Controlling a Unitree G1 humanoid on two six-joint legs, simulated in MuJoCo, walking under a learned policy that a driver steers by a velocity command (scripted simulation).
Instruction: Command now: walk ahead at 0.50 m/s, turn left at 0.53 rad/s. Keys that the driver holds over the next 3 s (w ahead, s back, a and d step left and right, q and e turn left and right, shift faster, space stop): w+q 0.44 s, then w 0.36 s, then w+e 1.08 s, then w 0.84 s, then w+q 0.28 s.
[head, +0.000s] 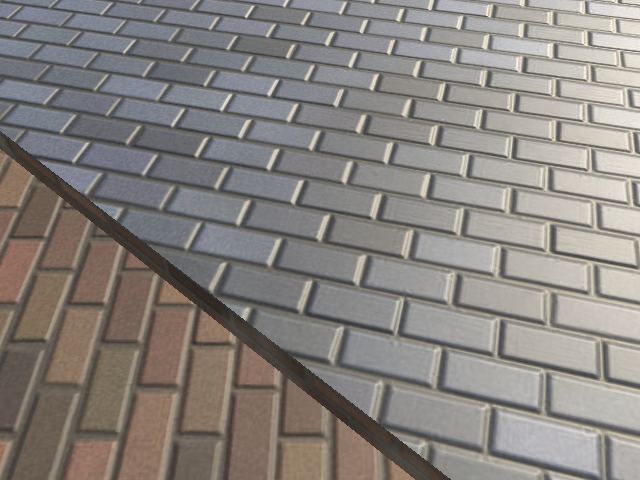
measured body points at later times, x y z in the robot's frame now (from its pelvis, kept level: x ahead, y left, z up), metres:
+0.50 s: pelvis +0.26 +0.09 +0.00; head +0.29 +0.12 +0.45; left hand +0.36 +0.40 -0.11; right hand +0.41 -0.15 -0.11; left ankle +0.24 +0.15 -0.75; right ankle +0.40 -0.07 -0.67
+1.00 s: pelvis +0.52 +0.14 +0.00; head +0.55 +0.13 +0.45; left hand +0.41 +0.38 -0.13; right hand +0.75 -0.04 -0.11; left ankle +0.53 +0.31 -0.65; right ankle +0.49 +0.02 -0.75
